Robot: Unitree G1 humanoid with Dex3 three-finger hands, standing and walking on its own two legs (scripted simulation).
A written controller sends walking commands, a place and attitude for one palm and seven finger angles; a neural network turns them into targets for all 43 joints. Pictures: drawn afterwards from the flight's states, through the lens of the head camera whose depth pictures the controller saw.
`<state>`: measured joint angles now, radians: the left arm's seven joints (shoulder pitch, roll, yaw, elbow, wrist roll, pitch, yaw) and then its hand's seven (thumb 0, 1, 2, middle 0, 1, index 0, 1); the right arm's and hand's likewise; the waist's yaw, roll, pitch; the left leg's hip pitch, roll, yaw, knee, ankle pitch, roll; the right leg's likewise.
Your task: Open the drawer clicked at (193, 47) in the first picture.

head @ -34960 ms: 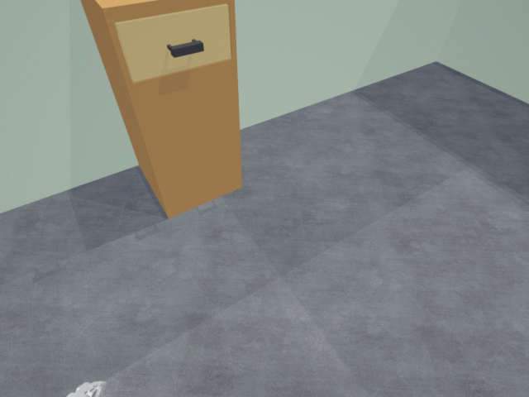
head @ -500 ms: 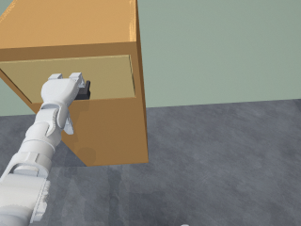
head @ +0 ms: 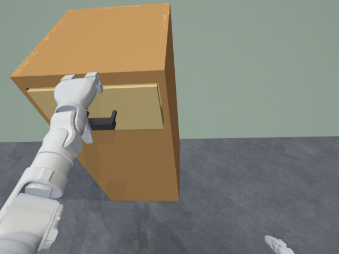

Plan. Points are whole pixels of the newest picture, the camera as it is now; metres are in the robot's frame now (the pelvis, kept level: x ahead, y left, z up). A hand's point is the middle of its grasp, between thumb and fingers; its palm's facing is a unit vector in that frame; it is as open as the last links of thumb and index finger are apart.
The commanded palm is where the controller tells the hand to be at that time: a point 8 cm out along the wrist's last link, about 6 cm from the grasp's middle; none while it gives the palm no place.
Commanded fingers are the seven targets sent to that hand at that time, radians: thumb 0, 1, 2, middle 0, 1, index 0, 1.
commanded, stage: re-aim the fingers above the handle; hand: left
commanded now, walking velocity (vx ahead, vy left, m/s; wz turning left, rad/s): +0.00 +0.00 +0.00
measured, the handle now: (98, 118) +0.48 +0.25 +0.03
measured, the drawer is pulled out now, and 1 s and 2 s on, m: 0.01 0.00 0.00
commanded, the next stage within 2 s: lower the fingers behind the handle in 2.00 s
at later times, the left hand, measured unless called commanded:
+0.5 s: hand (86, 105) +0.44 +0.24 +0.12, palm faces +0.10 +0.05 -0.99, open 13.4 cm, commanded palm +0.41 +0.25 +0.15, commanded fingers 0.00 -0.50 0.30 -0.30 -1.20 -0.30 -1.20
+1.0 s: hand (83, 111) +0.44 +0.25 +0.10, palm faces +0.14 +0.02 -0.99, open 13.7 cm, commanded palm +0.42 +0.26 +0.15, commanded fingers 0.00 -0.50 0.30 -0.30 -1.20 -0.30 -1.20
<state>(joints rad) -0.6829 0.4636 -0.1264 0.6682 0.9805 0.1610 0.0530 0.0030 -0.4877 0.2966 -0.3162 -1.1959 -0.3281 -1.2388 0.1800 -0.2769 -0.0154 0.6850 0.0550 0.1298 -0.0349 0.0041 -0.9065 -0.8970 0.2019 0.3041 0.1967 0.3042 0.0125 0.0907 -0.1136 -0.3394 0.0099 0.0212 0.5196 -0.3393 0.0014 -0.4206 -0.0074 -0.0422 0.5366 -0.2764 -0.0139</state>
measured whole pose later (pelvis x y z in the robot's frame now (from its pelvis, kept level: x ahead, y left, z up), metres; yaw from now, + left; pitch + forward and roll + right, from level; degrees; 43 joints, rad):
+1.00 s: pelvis -0.04 +0.01 -0.01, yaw -1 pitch +13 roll +0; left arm -0.79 0.57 -0.02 0.85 1.07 -0.13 0.27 0.00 -0.49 0.30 -0.34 -1.22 -0.34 -1.21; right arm 0.29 -0.28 -0.05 0.72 0.03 0.04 -0.06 0.00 -0.91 -0.90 0.20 0.30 0.20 0.30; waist -0.05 0.04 -0.08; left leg -0.53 0.01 0.03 0.65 -0.34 0.01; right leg -0.59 -0.01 -0.03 0.62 -0.25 0.00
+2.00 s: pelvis -0.03 +0.00 -0.01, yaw -2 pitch +11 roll +0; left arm -0.79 0.62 0.02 0.96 1.05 -0.08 0.10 0.01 -0.49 0.30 -0.33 -1.21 -0.35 -1.21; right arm 0.27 -0.27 -0.01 0.66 0.05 0.07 -0.09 0.00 -0.91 -0.90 0.20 0.30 0.20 0.30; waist -0.06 0.05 -0.07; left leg -0.45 0.02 0.05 0.58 -0.32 0.00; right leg -0.54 0.01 -0.01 0.57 -0.23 -0.02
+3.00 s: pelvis -0.03 +0.01 -0.02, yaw -1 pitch +16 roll -1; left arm -0.79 0.53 -0.04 0.97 1.08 -0.09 0.29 0.00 -0.49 0.30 -0.34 -1.26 -0.35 -1.26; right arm 0.34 -0.29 -0.06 0.73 0.02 0.07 -0.04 0.00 -0.91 -0.90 0.20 0.30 0.20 0.30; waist -0.06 0.04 -0.11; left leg -0.61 0.01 0.03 0.71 -0.38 0.01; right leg -0.67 -0.01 -0.03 0.67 -0.28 -0.01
